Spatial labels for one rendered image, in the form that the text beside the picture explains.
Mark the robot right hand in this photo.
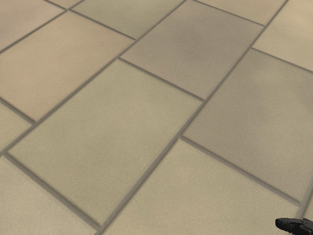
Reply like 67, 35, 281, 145
275, 217, 313, 235

